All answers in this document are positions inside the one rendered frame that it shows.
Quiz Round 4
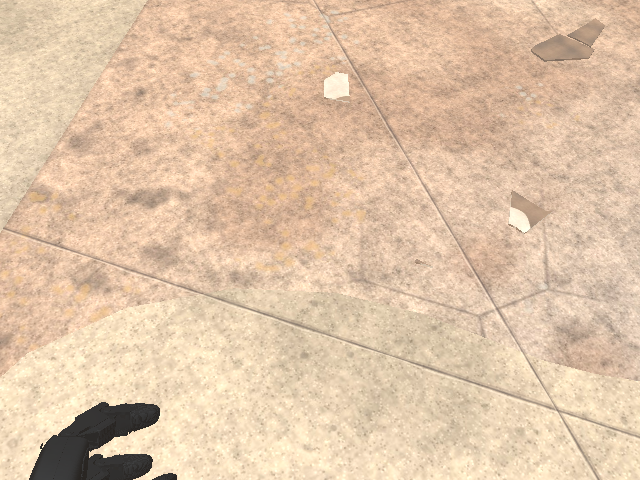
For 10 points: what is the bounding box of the left robot hand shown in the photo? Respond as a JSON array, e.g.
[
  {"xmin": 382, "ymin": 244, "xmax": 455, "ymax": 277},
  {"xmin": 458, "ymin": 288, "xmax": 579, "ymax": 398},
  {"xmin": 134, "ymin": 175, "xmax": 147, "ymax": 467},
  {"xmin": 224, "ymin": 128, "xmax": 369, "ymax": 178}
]
[{"xmin": 29, "ymin": 402, "xmax": 177, "ymax": 480}]

